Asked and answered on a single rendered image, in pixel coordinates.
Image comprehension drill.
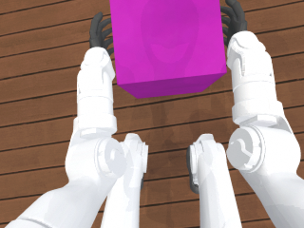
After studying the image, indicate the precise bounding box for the robot left forearm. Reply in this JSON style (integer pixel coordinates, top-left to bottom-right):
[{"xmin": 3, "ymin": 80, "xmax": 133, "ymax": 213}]
[{"xmin": 67, "ymin": 47, "xmax": 118, "ymax": 152}]

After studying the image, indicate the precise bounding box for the robot left thigh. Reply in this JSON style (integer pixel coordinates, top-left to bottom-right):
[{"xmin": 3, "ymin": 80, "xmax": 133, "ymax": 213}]
[{"xmin": 100, "ymin": 139, "xmax": 148, "ymax": 228}]

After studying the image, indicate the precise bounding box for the robot right forearm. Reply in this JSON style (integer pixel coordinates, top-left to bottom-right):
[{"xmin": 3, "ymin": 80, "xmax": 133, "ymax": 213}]
[{"xmin": 226, "ymin": 30, "xmax": 295, "ymax": 137}]

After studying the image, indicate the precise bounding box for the carton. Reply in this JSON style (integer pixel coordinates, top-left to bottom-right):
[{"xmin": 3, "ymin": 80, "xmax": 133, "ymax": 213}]
[{"xmin": 109, "ymin": 0, "xmax": 227, "ymax": 99}]

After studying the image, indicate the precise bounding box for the robot right upper arm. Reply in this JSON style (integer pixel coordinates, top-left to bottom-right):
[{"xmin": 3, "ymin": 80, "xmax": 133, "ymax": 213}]
[{"xmin": 226, "ymin": 124, "xmax": 304, "ymax": 228}]

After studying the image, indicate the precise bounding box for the left robot shin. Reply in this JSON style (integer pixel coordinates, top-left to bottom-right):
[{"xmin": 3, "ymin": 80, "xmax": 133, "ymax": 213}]
[{"xmin": 120, "ymin": 133, "xmax": 143, "ymax": 178}]

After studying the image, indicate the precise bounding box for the robot right hand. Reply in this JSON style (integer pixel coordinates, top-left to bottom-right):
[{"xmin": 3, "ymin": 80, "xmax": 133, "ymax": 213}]
[{"xmin": 219, "ymin": 0, "xmax": 248, "ymax": 48}]

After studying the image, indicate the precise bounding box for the robot left upper arm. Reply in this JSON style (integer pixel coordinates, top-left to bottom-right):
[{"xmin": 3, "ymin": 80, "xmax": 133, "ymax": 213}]
[{"xmin": 5, "ymin": 136, "xmax": 127, "ymax": 228}]

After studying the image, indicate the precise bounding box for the robot left hand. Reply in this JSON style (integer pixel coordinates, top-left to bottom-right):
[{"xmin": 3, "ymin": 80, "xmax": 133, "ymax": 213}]
[{"xmin": 88, "ymin": 11, "xmax": 114, "ymax": 56}]

